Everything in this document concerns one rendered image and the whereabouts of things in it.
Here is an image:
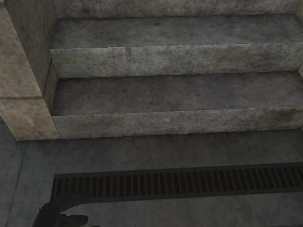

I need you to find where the robot left hand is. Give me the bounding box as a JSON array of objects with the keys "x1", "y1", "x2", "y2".
[{"x1": 32, "y1": 189, "x2": 100, "y2": 227}]

